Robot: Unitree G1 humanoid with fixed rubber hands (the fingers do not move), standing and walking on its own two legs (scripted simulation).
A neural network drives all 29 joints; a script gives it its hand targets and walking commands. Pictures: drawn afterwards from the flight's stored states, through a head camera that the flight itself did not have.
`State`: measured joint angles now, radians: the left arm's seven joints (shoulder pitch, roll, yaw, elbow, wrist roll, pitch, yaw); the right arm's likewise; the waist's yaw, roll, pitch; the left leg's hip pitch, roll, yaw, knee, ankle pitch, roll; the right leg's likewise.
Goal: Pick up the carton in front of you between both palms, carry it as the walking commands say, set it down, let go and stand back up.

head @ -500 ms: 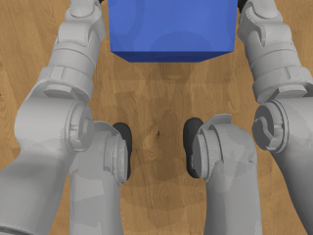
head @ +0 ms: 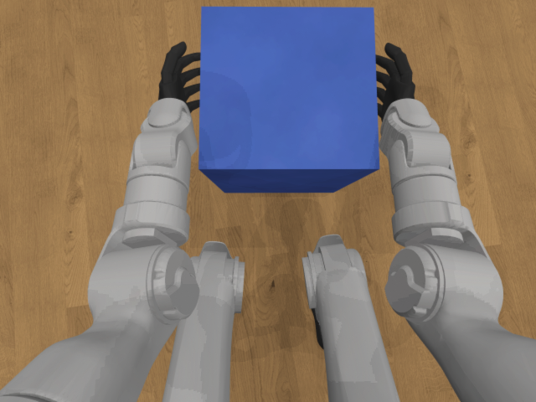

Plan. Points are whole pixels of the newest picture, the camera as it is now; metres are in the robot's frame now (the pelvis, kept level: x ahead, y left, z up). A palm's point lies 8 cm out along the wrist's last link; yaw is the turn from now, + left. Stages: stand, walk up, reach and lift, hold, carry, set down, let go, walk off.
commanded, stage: reach and lift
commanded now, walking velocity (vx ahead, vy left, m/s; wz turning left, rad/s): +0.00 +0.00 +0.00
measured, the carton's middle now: (282, 121) +0.51 -0.03 -0.14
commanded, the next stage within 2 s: none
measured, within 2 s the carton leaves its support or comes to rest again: neither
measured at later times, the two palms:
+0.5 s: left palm (118, 72) +0.48 +0.13 +0.08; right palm (452, 71) +0.47 -0.17 +0.08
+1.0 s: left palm out of the picture +0.43 +0.14 +0.24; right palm out of the picture +0.42 -0.16 +0.23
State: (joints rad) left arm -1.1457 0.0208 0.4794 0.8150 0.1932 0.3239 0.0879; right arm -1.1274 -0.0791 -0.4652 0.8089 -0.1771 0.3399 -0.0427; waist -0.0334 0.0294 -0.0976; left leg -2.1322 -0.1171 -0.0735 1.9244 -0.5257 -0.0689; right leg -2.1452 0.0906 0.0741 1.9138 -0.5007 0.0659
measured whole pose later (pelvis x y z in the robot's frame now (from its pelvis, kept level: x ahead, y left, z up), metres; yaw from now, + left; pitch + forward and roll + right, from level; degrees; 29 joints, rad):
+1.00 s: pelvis +0.09 +0.00 +0.26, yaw -1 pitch +21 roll +0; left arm -0.43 -0.13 0.33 0.58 0.18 0.31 0.06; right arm -0.43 0.10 -0.33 0.59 -0.19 0.32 -0.03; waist -0.01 0.01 -0.20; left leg -0.92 -0.09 -0.13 0.97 -0.41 -0.02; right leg -0.93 0.08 0.13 0.97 -0.39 0.03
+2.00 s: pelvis +0.10 +0.00 +0.33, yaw -1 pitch -4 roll +0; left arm -0.29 -0.16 0.28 0.35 0.28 0.63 -0.01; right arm -0.29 0.16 -0.27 0.34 -0.28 0.64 0.01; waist 0.00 0.01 0.00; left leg -0.13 -0.04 -0.14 0.43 -0.23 -0.01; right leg -0.15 0.04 0.13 0.42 -0.21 0.01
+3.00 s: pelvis +0.10 +0.00 +0.34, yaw -1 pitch -7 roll +0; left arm -0.30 -0.16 0.26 0.26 0.28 0.74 -0.01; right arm -0.29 0.16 -0.25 0.25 -0.28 0.76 0.01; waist 0.00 0.00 0.02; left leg -0.06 -0.04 -0.13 0.38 -0.20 -0.01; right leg -0.07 0.04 0.13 0.38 -0.19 0.01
